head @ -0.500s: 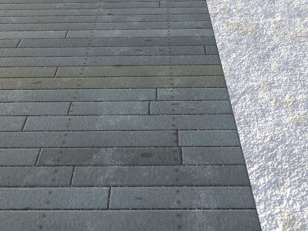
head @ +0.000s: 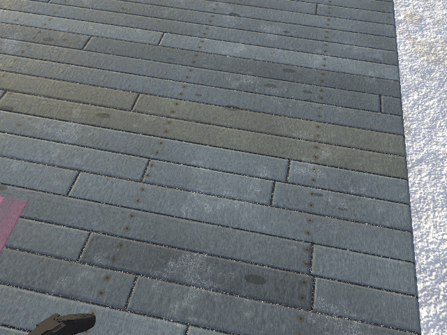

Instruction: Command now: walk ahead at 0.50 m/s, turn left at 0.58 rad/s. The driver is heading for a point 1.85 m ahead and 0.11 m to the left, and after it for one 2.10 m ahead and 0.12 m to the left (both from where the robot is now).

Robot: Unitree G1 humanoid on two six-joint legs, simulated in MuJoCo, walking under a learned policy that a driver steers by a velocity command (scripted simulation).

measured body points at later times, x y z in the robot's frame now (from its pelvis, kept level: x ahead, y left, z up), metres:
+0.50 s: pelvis +0.27 -0.01 +0.00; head +0.28 -0.01 +0.45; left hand +0.21 +0.27 -0.12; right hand +0.52 -0.19 -0.08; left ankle +0.35 +0.17 -0.68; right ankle +0.24 -0.15 -0.74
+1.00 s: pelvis +0.51 +0.12 +0.00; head +0.53 +0.14 +0.45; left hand +0.64 +0.41 -0.09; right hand +0.62 -0.14 -0.11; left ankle +0.41 +0.19 -0.74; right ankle +0.71 +0.02 -0.69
